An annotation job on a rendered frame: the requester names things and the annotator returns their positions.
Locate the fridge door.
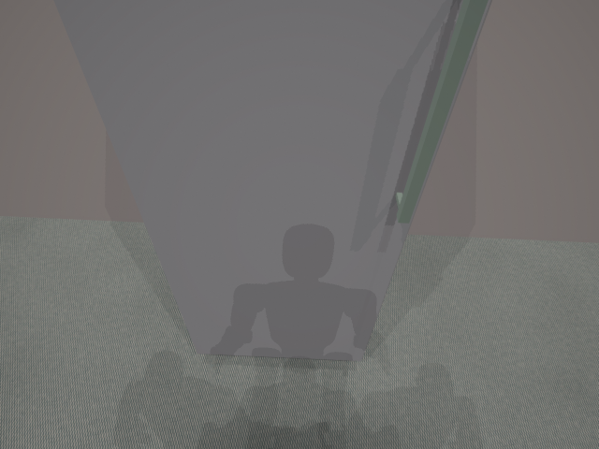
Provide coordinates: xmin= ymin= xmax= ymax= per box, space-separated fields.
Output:
xmin=53 ymin=0 xmax=490 ymax=361

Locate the handle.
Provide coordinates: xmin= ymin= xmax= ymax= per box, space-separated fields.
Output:
xmin=396 ymin=0 xmax=489 ymax=224

